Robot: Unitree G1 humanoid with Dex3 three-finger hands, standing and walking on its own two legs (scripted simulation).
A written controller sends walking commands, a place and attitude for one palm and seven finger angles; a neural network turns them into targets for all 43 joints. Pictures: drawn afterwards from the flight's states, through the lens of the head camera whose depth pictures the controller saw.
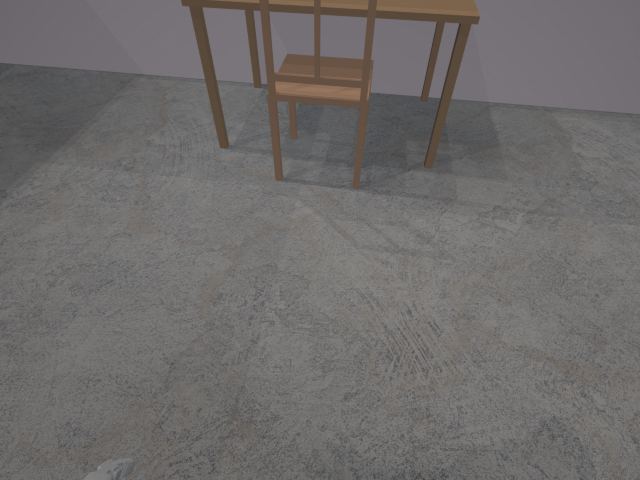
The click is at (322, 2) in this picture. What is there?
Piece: chair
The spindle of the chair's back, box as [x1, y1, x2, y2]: [314, 0, 320, 77]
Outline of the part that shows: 314,0 314,77 319,77 320,0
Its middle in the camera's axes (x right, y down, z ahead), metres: -0.02 -0.76 +1.41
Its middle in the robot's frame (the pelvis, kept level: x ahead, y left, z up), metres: +1.56 +0.08 -0.05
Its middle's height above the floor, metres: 0.72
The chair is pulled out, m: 0.00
